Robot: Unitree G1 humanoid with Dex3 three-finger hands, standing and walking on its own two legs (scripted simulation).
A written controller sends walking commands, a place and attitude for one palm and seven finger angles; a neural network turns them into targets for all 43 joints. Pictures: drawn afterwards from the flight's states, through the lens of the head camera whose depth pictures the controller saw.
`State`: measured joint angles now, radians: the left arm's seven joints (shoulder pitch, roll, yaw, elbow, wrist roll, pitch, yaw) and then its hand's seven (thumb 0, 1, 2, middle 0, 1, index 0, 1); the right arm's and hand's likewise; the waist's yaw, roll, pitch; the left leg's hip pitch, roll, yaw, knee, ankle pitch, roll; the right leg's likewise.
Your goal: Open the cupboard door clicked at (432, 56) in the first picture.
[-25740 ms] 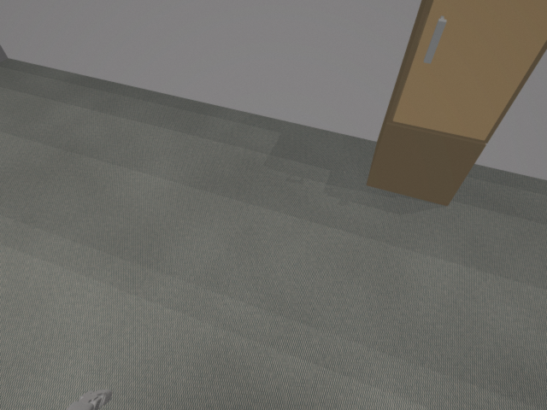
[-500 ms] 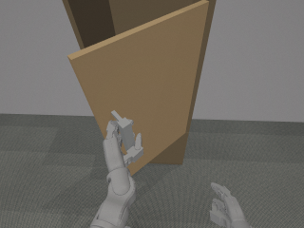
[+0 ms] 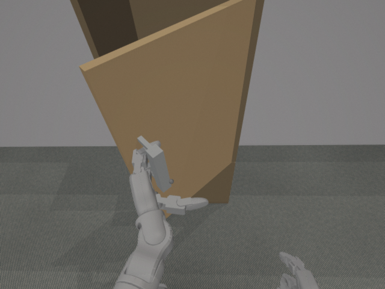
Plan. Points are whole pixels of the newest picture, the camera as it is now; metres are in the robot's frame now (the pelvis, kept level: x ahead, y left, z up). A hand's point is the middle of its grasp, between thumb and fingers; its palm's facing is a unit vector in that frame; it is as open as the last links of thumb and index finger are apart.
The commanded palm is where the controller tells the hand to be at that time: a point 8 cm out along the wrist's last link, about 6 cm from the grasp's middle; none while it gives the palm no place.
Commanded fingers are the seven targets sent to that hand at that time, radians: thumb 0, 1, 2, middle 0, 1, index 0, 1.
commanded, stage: open thumb and fingers to let go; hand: left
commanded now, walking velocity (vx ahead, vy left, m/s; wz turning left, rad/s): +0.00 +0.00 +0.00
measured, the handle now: (153, 164) +0.36 +0.10 +0.06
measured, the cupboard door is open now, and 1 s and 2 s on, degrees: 44 49 49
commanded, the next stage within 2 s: slide the hand sideways off the handle in 0.12 s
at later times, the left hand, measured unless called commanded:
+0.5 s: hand (177, 202) +0.28 +0.04 +0.06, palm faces -0.15 -0.99 +0.03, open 16.3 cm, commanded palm +0.26 +0.09 +0.06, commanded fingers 0.00 -0.50 0.30 -0.15 -0.30 -0.15 -0.30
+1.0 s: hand (161, 218) +0.24 +0.07 +0.06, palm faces -0.06 -1.00 +0.01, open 16.2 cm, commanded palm +0.21 +0.13 +0.06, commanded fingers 0.00 -0.50 0.30 -0.15 -0.30 -0.15 -0.30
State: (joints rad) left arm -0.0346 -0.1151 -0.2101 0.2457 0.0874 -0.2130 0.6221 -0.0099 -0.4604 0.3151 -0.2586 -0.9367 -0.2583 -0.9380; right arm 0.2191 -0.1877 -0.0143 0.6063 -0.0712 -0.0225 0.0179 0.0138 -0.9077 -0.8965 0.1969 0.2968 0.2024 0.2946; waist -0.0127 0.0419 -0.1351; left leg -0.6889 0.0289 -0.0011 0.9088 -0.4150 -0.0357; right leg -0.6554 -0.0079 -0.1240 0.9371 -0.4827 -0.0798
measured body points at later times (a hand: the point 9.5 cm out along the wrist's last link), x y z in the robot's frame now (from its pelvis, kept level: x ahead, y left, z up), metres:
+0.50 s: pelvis -0.01 +0.02 +0.00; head +0.03 +0.00 +0.44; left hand +0.28 +0.10 +0.06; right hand +0.15 -0.20 -0.11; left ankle +0.02 +0.15 -0.69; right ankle -0.01 -0.06 -0.69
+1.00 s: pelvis +0.00 +0.02 -0.01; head +0.05 +0.01 +0.44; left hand +0.24 +0.12 +0.06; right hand +0.18 -0.19 -0.09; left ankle +0.02 +0.15 -0.69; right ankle -0.01 -0.06 -0.69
